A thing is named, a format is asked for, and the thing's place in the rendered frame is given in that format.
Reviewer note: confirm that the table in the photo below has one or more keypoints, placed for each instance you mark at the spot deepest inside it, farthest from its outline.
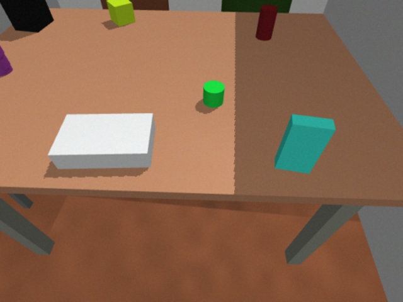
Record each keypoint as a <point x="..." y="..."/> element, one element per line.
<point x="84" y="63"/>

